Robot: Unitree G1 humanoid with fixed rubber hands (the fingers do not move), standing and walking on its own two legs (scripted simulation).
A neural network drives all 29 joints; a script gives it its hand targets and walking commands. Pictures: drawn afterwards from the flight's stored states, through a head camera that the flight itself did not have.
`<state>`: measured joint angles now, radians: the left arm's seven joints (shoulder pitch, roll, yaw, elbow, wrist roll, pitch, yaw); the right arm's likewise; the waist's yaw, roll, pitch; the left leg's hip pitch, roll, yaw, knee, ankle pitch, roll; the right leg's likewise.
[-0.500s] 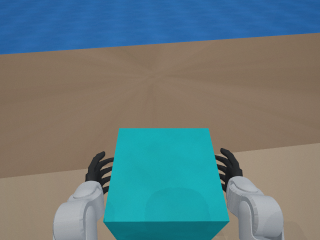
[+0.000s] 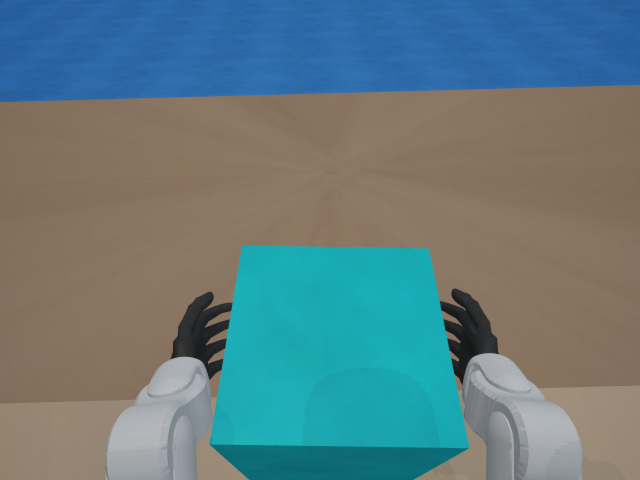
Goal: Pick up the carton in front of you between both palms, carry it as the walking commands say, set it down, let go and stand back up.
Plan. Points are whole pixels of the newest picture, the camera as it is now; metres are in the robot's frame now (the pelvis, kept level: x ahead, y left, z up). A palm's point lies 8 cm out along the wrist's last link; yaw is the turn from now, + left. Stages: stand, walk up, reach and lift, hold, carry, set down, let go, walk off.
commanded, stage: carry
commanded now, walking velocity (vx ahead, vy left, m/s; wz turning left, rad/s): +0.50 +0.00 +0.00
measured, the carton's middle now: (332, 373) +0.25 +0.00 +0.03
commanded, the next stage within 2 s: none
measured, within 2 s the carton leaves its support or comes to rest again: neither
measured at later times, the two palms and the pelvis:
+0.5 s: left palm (247, 176) +0.58 +0.14 +0.10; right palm (423, 177) +0.57 -0.16 +0.10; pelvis +0.34 +0.00 -0.01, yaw -2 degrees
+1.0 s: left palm (280, 82) +0.99 +0.12 +0.09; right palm (401, 80) +0.99 -0.18 +0.10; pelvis +0.65 -0.02 -0.01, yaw -2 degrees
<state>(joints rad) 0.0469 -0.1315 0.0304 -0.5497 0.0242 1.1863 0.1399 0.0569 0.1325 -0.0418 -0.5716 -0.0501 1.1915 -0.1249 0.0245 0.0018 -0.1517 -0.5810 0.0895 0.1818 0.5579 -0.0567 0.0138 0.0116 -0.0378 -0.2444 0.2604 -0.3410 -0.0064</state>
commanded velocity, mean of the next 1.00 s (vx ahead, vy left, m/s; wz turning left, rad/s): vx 0.50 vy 0.00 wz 0.00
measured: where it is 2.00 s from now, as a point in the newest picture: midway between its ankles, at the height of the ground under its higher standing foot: (327, 252)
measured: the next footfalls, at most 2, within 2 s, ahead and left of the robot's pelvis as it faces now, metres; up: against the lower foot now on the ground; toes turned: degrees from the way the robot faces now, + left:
left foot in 0.08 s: +0.23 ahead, +0.11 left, +0.00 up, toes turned +12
right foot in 0.54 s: +0.56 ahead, -0.11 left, +0.00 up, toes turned -13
